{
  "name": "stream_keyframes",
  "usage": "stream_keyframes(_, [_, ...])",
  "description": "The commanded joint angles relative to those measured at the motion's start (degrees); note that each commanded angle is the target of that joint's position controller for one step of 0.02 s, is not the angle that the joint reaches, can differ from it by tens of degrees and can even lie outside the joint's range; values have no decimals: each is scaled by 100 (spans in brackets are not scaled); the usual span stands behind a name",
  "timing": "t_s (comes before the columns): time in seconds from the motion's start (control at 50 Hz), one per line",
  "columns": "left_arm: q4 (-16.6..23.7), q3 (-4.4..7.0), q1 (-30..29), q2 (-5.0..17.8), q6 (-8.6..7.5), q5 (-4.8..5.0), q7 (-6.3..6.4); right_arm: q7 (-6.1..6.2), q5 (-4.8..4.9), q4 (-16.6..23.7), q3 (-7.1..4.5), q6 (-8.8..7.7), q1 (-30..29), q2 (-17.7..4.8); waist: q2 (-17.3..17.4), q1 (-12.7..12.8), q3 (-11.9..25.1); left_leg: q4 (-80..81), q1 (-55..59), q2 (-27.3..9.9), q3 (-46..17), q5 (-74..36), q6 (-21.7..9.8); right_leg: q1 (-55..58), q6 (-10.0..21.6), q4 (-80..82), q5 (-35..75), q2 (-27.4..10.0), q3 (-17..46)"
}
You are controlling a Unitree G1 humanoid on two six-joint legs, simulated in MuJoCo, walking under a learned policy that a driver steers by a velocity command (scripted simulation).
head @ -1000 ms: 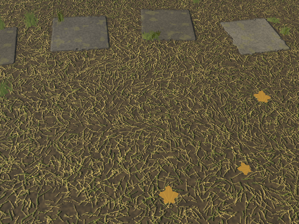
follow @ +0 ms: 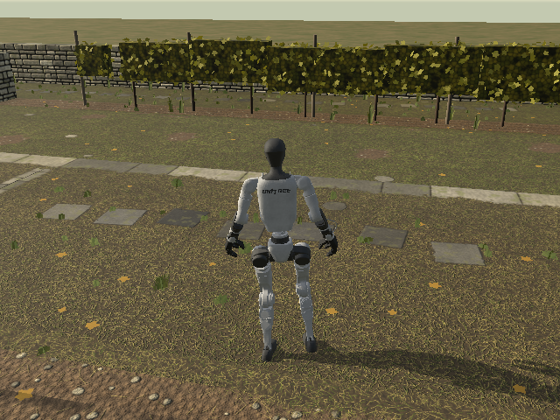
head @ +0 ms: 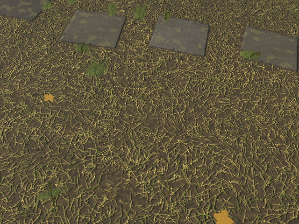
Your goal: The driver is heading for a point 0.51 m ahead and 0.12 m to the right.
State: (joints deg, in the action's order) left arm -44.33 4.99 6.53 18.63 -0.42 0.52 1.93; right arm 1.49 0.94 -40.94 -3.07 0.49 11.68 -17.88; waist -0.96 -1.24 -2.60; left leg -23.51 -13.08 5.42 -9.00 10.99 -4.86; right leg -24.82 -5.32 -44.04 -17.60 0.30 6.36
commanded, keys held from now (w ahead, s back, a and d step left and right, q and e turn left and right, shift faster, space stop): w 0.08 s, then w+e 0.66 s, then no key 0.26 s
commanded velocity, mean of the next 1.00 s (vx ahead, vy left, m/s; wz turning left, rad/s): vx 0.37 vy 0.00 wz -0.21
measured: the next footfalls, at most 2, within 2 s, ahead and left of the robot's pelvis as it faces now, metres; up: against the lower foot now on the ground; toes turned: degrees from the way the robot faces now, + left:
right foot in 0.18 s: +0.10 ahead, -0.15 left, +0.00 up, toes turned +7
left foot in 0.58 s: +0.37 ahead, +0.10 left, +0.00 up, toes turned -10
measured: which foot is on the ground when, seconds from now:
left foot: down 0.00-0.18, up 0.20-0.56, down 0.58-1.00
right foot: up 0.00-0.16, down 0.18-0.58, up 0.60-1.00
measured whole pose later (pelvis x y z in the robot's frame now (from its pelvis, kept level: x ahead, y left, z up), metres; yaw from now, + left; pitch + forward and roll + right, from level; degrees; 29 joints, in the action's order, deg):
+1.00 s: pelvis +0.42 -0.04 -0.02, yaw -17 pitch +1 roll +3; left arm -35.0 2.0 3.4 16.1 -3.0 -0.3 -2.3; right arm 0.1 1.5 -48.6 -3.8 -3.9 19.3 -17.5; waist -2.1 -5.2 -3.5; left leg -19.9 0.3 0.4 7.6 20.9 0.7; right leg -29.2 2.6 -30.3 0.6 -1.3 1.3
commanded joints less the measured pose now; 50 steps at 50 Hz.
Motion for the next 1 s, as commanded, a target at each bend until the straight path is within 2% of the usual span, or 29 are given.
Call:
stream_keyframes(0.02, [516, 77, -505, 498, -300, 31, -106, 14, -2, 307, -281, -84, 60, -1075, 975, -218, 288, 997, 662, -1449, -1975, 1786, -901, -445, 83, 672, -6, 10, -41])
stream_keyframes(0.08, [468, 32, -396, 453, -483, 63, -213, -32, -17, 261, -220, -116, 128, -979, 957, -239, 315, 899, 424, -1407, -2002, 1704, -874, 207, 254, 1173, 90, 32, -238])
stream_keyframes(0.16, [179, -11, 330, 394, -628, 48, -246, -98, -78, 215, -55, -179, 114, -643, 749, 152, 314, 391, -302, -1123, -1659, 1794, -549, 1709, 649, 2072, 575, -43, -442])
stream_keyframes(0.18, [90, 4, 762, 547, -645, 32, -219, -112, -118, 241, 37, -224, 79, -377, 380, 298, 396, -386, -712, -885, -1212, 1749, -341, 2227, 888, 2273, 182, -540, 234])
stream_keyframes(0.2, [10, 79, 1090, 1032, -628, -14, -205, -128, -109, 367, 101, -310, 175, -132, -695, 175, 377, -1672, -1655, -201, -86, 1744, 12, 2799, 1483, 2871, -857, -1302, 1771])
stream_keyframes(0.22, [-97, 162, 1500, 1233, -611, -47, -287, -86, -15, 590, 0, -414, -232, -542, -1228, 416, -64, -2738, -2766, -133, 372, 2395, 213, 2809, 2201, 3423, -1738, -2125, 3481])
stream_keyframes(0.24, [-69, 75, 1443, 946, -631, 27, -324, -90, 47, 572, -102, -492, -337, -895, -790, 429, -394, -3317, -3238, -449, 227, 2215, 241, 2742, 2274, 3458, -2023, -2150, 3520])
stream_keyframes(0.26, [0, 18, 1363, 778, -628, 47, -328, -130, 33, 512, -109, -561, -358, -868, -690, 402, -386, -3495, -3346, -590, 228, 1719, 245, 2834, 2116, 3449, -1751, -1858, 3088])
stream_keyframes(0.32, [55, -35, 1472, 654, -532, 46, -255, -236, -122, 614, -91, -712, -724, -639, -544, 469, -177, -3060, -3275, -760, 463, 767, 388, 2949, 1825, 3416, -89, -1293, 2063])
stream_keyframes(0.38, [91, -29, 1539, 643, -393, 79, -127, -320, -119, 745, 26, -760, -1081, -225, -639, 503, -73, -1899, -2460, -543, 789, 204, 679, 2365, 1733, 3385, 1037, -865, 1312])
stream_keyframes(0.42, [115, 6, 1623, 741, -324, 77, -75, -356, -82, 820, 72, -768, -1333, -96, -679, 573, -55, -1212, -1792, -389, 876, -251, 791, 1886, 1665, 3316, 1316, -751, 1107])
stream_keyframes(0.46, [125, 40, 1760, 824, -276, 97, -59, -360, -20, 856, 27, -767, -1422, -228, -711, 580, -20, -848, -1244, -289, 835, -690, 829, 1605, 1614, 3247, 1399, -844, 1232])
stream_keyframes(0.5, [162, 71, 1738, 872, -257, 150, -44, -328, 28, 861, -55, -760, -1289, -430, -772, 413, -10, -601, -811, -345, 651, -793, 757, 1547, 1481, 3117, 1332, -999, 1480])
stream_keyframes(0.54, [221, 76, 1598, 826, -246, 157, -41, -262, 51, 765, -162, -757, -829, -636, -772, 71, 118, -336, -97, -417, 629, -723, 568, 1472, 1290, 2713, 1638, -998, 1521])
stream_keyframes(0.56, [264, 44, 1553, 706, -251, 117, -55, -201, 30, 653, -255, -749, -327, -795, -715, -207, 401, -180, 652, -482, 652, -640, 424, 1315, 1134, 2102, 2076, -750, 1365])
stream_keyframes(0.58, [387, -57, 1471, 395, -262, 17, -87, -133, -37, 552, -353, -742, 511, -1060, -369, -608, 1116, -252, 1921, -1163, 62, -293, 108, 772, 946, 715, 1636, -411, 1088])
stream_keyframes(0.6, [603, -229, 1973, -226, -305, 58, -57, -120, -178, 432, -460, -666, 1194, -1572, 1280, -516, 2102, 165, 3612, -2597, -2196, 1055, -586, -781, 612, -1294, -574, 398, 357])
stream_keyframes(0.62, [599, -186, 2279, 103, -330, 229, -50, -191, -161, 357, -385, -645, 1104, -1271, 1996, -305, 1968, 837, 3311, -3026, -3688, 2141, -919, -1590, 560, -2407, -1571, 163, 347])
stream_keyframes(0.64, [524, -60, 1914, 546, -304, 288, -61, -190, -111, 398, -264, -640, 723, -791, 1301, -300, 1059, 919, 2600, -2799, -2931, 2230, -763, -1901, 576, -2796, -1083, -167, 330])
stream_keyframes(0.66, [537, -43, 1533, 600, -278, 227, -74, -180, -100, 391, -212, -625, 491, -584, 837, -273, 564, 894, 1984, -2522, -1938, 1398, -628, -1817, 574, -2761, -647, -378, 151])
stream_keyframes(0.68, [562, -42, 1337, 513, -272, 154, -90, -188, -140, 332, -176, -617, 310, -446, 609, -175, 308, 1003, 1497, -2262, -1333, 667, -563, -1668, 573, -2558, -351, -512, 113])
stream_keyframes(0.7, [572, -19, 1203, 447, -239, 116, -112, -186, -188, 294, -139, -630, 194, -315, 606, -93, 152, 1137, 1177, -2011, -788, 108, -448, -1483, 606, -2382, -138, -636, 113])
stream_keyframes(0.72, [629, -35, 1229, 339, -201, 143, -151, -177, -200, 254, -159, -657, 132, -377, 836, 12, 132, 1255, 963, -2019, -512, -175, -504, -1339, 585, -2320, 0, -702, 49])
stream_keyframes(0.76, [743, -80, 1014, 166, -138, 117, -190, -190, -140, 154, -185, -728, 123, -374, 654, 44, -46, 1410, 704, -2015, -92, -1094, -650, -1359, 511, -2037, 81, -714, -20])
stream_keyframes(0.82, [936, -162, 710, 5, -169, -24, -222, -181, -102, 21, -246, -714, -33, -617, 451, 169, -80, 1304, 543, -1931, 632, -3027, -723, -1149, 390, -869, 570, -576, -200])
stream_keyframes(0.86, [992, -226, 424, -76, -247, -45, -310, -154, -67, -39, -251, -654, -80, -709, 494, 71, 51, 1248, 382, -1702, 1095, -3374, -609, -557, 418, 92, 1406, -423, -490])
stream_keyframes(0.9, [1085, -220, 107, -15, -290, -27, -398, -135, -15, -182, -256, -609, 149, -807, 486, -41, 199, 1109, 590, -1718, 1148, -3404, -510, -216, 498, 671, 1883, -284, -563])
stream_keyframes(0.96, [1179, -117, 54, 257, -304, -67, -450, -120, 96, -341, -296, -533, 256, -985, 529, 113, 366, 535, 1018, -1869, 1062, -3491, -329, 156, 782, 1220, 1707, -121, -559])
stream_keyframes(1.0, [984, 49, 728, 578, -303, -136, -380, -106, 104, -393, -250, -488, 306, -880, 342, 516, 798, -642, 870, -1533, 1258, -3616, -34, 1397, 1060, 1795, 2374, 103, -703])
